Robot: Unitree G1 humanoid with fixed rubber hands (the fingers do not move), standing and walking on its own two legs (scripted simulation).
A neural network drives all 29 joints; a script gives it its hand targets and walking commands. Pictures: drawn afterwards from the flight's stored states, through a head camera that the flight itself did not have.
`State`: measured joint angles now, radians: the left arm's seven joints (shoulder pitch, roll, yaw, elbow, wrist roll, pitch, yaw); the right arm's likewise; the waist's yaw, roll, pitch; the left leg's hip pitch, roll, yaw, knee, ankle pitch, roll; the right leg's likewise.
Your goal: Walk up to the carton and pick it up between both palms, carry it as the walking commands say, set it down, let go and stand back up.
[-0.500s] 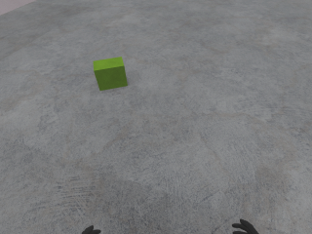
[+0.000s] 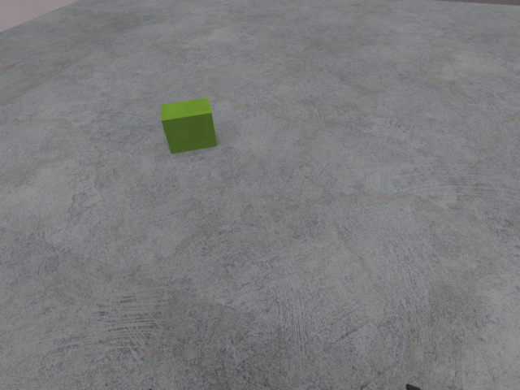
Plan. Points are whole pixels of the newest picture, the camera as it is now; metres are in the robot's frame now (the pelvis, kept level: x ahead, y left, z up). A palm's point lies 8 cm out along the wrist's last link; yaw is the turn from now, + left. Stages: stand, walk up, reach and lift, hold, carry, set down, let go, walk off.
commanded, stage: walk up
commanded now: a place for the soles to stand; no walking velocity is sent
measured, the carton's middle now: (189, 125) +1.74 +0.43 -0.64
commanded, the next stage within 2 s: none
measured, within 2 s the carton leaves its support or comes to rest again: neither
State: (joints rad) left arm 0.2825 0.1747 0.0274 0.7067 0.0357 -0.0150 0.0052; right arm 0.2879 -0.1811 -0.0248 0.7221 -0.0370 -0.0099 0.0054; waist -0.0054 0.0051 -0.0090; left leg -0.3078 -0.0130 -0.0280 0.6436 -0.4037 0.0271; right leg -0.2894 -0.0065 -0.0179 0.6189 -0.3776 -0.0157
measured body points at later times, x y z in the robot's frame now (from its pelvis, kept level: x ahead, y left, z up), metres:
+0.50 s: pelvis +0.15 +0.09 +0.00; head +0.15 +0.10 +0.45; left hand +0.26 +0.34 -0.10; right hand +0.17 -0.17 -0.11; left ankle +0.11 +0.19 -0.73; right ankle +0.27 -0.03 -0.67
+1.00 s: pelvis +0.42 +0.10 +0.01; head +0.43 +0.09 +0.46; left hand +0.30 +0.34 -0.11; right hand +0.63 -0.09 -0.10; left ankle +0.52 +0.28 -0.66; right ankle +0.42 -0.01 -0.73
